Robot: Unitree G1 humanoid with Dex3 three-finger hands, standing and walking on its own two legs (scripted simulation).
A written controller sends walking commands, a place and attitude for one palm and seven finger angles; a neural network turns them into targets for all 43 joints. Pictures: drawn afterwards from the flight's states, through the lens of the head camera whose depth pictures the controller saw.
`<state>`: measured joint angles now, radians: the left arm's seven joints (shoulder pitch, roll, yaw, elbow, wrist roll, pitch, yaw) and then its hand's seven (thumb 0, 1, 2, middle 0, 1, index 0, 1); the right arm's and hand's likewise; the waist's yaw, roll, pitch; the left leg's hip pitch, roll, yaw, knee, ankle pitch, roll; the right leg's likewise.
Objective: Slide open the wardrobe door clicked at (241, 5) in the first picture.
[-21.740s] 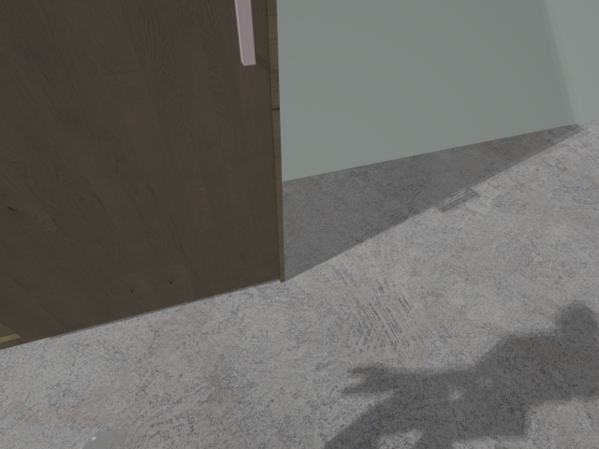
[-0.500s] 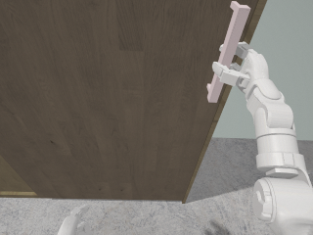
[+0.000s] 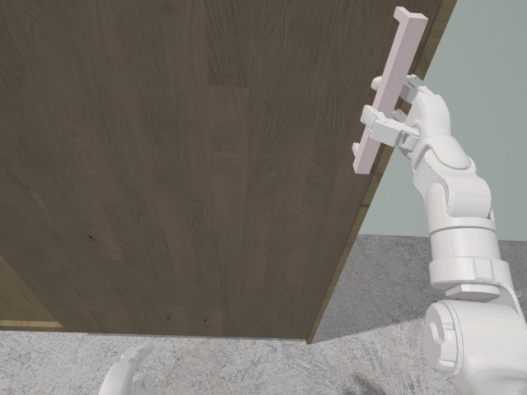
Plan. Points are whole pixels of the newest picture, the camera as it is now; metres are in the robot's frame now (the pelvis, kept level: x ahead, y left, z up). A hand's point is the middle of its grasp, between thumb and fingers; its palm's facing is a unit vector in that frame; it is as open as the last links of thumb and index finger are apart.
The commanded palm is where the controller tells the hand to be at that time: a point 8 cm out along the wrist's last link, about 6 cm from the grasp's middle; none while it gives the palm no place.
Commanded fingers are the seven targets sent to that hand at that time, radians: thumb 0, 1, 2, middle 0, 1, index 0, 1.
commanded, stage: grip the handle and tug to test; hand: right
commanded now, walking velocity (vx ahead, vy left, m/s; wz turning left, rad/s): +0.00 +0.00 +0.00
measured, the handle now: (379, 98) +0.48 -0.13 +0.26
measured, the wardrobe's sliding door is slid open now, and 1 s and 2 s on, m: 0.00 0.00 0.01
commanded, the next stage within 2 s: tug the door sideways, standing still in 0.30 s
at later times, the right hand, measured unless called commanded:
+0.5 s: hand (378, 125) +0.42 -0.11 +0.25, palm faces -0.05 +1.00 -0.01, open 6.9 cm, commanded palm +0.40 -0.16 +0.25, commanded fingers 0.00 -0.90 -0.90 0.45 1.40 0.45 1.40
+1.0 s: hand (369, 122) +0.42 -0.10 +0.25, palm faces +0.03 +1.00 -0.08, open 6.1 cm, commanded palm +0.40 -0.10 +0.25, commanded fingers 0.00 -0.90 -0.90 0.45 1.40 0.45 1.40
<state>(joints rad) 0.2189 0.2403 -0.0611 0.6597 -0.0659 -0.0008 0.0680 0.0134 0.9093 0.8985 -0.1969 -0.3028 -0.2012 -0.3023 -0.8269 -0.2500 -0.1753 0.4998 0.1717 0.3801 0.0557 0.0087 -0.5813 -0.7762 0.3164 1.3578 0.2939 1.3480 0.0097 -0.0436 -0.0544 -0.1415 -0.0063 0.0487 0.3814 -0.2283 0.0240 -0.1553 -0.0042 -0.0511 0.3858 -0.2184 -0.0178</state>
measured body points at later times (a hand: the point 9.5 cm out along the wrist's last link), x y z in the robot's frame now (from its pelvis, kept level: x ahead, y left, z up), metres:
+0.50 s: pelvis +0.04 +0.00 +0.00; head +0.01 +0.03 +0.45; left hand +0.22 +0.24 -0.09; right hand +0.42 -0.17 +0.25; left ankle -0.01 +0.10 -0.74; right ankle -0.01 -0.11 -0.74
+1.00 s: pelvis +0.01 +0.00 +0.00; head +0.00 +0.02 +0.45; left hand +0.20 +0.19 -0.11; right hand +0.42 -0.16 +0.26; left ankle -0.01 +0.10 -0.74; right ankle -0.01 -0.11 -0.74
